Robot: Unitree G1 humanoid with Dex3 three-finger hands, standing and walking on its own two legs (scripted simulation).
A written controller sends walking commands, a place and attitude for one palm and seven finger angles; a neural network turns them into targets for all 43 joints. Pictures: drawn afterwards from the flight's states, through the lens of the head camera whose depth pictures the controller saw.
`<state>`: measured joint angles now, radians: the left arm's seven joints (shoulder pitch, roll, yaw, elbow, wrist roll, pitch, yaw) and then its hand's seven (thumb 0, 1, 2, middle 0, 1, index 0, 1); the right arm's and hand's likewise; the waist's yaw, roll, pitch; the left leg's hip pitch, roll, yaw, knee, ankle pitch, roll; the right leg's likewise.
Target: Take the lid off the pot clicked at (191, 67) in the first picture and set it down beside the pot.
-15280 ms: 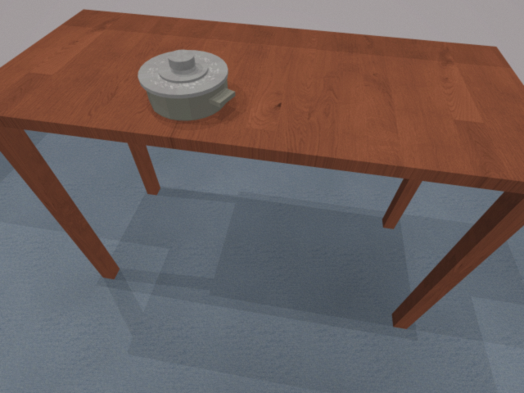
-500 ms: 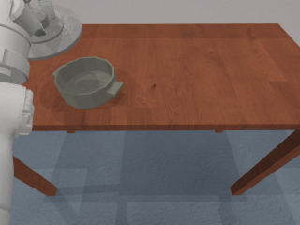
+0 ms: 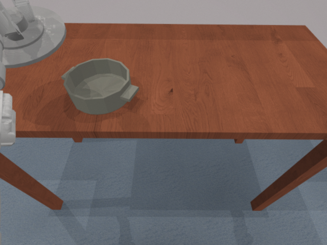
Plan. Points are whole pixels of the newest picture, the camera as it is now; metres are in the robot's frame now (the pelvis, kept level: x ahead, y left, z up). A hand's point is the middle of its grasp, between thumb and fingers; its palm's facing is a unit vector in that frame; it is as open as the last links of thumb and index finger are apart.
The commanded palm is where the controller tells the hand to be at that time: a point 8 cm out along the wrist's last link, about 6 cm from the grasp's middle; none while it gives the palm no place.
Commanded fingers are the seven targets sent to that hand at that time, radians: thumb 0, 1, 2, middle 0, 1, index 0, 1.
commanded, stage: move the lid sideways beside the pot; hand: left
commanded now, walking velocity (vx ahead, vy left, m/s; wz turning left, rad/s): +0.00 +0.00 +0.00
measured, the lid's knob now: (11, 22) +0.50 +0.28 +0.29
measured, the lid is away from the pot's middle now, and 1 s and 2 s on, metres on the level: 0.13 0.24 0.22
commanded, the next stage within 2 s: lower the lid onto the table in 1.46 s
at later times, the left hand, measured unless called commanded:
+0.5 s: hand out of the picture +0.49 +0.30 +0.30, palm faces -0.20 -0.14 -0.97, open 7.9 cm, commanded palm +0.50 +0.31 +0.37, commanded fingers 0.00 0.59 0.99 -0.77 -1.05 -0.82 -1.07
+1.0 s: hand out of the picture +0.47 +0.37 +0.29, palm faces -0.20 -0.22 -0.95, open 7.9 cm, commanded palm +0.51 +0.38 +0.37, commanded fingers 0.00 0.59 0.99 -0.77 -1.05 -0.82 -1.07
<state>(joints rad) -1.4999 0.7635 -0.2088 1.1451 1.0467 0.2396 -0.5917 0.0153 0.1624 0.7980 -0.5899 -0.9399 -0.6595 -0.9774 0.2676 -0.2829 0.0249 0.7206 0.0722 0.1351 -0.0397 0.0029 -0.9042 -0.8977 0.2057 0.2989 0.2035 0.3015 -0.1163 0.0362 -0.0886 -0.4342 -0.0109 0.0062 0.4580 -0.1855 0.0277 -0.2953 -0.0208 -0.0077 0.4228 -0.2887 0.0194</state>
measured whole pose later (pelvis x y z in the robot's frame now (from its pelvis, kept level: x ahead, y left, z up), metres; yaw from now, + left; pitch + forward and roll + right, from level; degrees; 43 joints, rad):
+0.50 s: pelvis +0.01 +0.00 +0.00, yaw +0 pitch +11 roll -1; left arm -1.53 0.86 -0.17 1.20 1.07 0.19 -0.59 0.02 0.16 0.80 -0.59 -0.94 -0.66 -0.98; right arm 0.29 -0.29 0.03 0.74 0.08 0.13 -0.05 0.00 -0.90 -0.90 0.21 0.30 0.20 0.30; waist -0.13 0.04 -0.08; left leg -0.46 -0.01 0.01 0.46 -0.19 0.03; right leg -0.31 -0.02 0.00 0.40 -0.28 0.02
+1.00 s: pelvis +0.02 +0.00 +0.00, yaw -1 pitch +12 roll -1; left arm -1.55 1.05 -0.14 1.27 1.10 0.20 -0.61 0.02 0.17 0.80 -0.58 -0.94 -0.66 -0.98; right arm 0.30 -0.30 0.04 0.73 0.10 0.14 -0.06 0.00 -0.90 -0.90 0.21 0.30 0.20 0.30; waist -0.13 0.03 -0.06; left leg -0.47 0.01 0.01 0.48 -0.22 0.02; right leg -0.30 0.00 0.00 0.37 -0.28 0.02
